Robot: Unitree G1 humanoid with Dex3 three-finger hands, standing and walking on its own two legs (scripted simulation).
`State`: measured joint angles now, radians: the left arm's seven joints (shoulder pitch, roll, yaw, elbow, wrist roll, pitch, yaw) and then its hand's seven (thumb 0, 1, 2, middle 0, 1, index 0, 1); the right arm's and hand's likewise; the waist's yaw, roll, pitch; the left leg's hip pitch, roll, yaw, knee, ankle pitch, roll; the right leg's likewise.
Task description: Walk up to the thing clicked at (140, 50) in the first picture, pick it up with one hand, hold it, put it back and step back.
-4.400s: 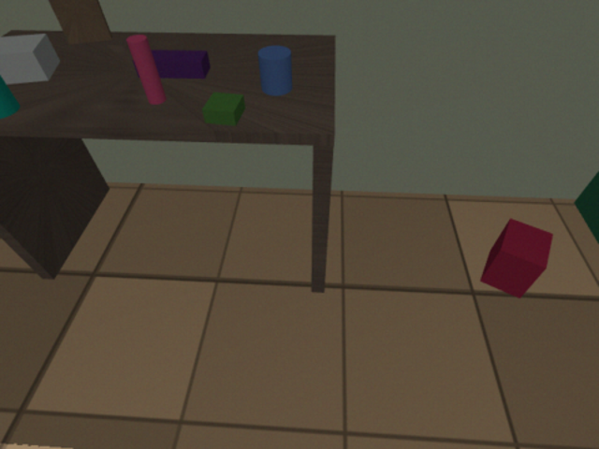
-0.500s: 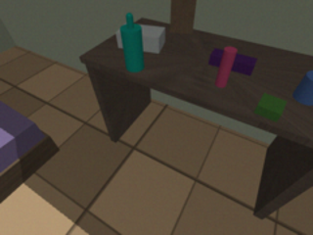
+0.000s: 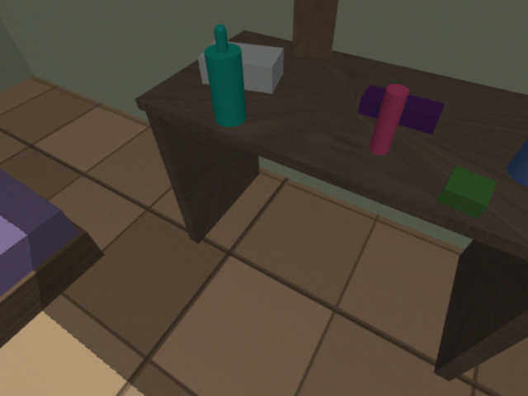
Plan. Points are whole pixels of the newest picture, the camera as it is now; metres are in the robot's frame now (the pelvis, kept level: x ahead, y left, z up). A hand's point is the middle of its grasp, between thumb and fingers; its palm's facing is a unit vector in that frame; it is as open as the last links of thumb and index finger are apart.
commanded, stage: stand
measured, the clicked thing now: (387, 121) +0.65 -0.24 +0.05
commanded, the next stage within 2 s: none
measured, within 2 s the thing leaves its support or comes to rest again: neither
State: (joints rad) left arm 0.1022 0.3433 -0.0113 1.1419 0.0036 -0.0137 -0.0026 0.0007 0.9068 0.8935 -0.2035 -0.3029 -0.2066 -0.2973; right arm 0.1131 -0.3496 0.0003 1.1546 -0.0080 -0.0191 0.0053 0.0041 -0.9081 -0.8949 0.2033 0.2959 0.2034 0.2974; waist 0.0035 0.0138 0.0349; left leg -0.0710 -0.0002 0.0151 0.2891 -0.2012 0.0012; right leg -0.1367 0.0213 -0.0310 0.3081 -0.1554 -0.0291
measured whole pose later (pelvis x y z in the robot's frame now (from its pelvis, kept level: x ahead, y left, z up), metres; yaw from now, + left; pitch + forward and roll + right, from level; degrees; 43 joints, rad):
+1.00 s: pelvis +0.01 +0.00 +0.00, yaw +0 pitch -2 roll +0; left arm 0.10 0.34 -0.01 1.14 0.00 -0.01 0.00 0.00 0.91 0.89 -0.20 -0.30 -0.21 -0.30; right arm 0.12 -0.35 0.00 1.13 -0.01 -0.02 0.00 0.00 -0.91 -0.89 0.20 0.30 0.20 0.30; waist 0.00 0.02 0.04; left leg -0.04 0.00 0.01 0.27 -0.20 0.00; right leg -0.10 0.02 -0.03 0.29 -0.16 -0.03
